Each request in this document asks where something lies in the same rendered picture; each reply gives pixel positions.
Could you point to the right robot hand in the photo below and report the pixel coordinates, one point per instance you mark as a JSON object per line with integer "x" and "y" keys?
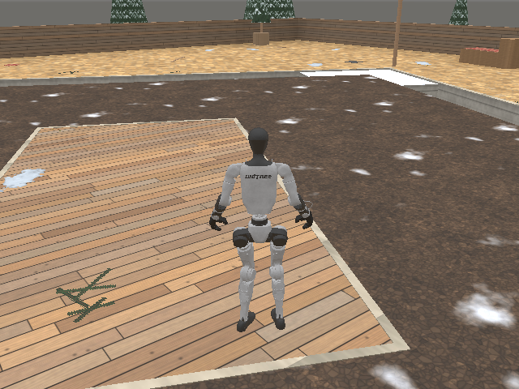
{"x": 309, "y": 220}

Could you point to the robot left forearm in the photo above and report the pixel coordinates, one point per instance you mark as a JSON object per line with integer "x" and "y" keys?
{"x": 218, "y": 209}

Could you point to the right robot upper arm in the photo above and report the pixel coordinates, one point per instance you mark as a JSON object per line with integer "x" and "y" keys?
{"x": 284, "y": 171}

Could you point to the robot right forearm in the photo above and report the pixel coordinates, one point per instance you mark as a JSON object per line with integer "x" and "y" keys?
{"x": 302, "y": 208}

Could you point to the left robot hand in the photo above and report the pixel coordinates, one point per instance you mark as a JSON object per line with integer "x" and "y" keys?
{"x": 212, "y": 222}

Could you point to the left robot upper arm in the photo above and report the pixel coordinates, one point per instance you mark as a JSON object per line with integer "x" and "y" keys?
{"x": 228, "y": 183}

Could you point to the robot left thigh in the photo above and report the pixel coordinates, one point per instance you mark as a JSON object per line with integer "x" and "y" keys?
{"x": 245, "y": 252}

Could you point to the robot right foot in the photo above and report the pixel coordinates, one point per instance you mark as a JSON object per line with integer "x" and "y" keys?
{"x": 279, "y": 322}

